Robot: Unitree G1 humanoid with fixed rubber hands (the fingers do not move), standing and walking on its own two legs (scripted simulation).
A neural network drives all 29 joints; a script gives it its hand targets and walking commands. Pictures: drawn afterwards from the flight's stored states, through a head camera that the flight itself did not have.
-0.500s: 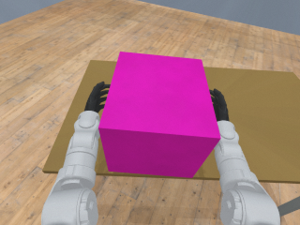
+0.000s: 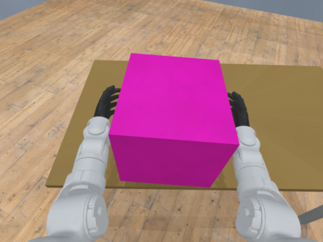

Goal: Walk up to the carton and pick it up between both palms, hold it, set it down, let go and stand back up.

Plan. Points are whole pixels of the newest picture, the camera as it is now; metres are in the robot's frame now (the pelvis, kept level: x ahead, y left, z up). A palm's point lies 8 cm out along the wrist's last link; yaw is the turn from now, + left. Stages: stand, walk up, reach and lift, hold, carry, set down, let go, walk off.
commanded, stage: set down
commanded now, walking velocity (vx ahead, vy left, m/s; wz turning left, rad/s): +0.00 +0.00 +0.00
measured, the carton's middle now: (170, 119) +0.43 -0.05 +0.04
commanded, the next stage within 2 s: none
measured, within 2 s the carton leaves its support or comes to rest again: rests again in 1.26 s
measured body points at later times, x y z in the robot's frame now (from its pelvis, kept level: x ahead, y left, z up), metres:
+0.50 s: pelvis +0.00 -0.01 +0.00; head +0.06 +0.00 +0.44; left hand +0.44 +0.11 +0.05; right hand +0.39 -0.24 +0.05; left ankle -0.03 +0.13 -0.75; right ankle -0.02 -0.12 -0.75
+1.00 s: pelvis -0.01 +0.00 +0.00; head +0.06 +0.00 +0.44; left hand +0.43 +0.11 +0.03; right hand +0.38 -0.24 +0.04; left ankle -0.03 +0.13 -0.75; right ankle -0.02 -0.12 -0.75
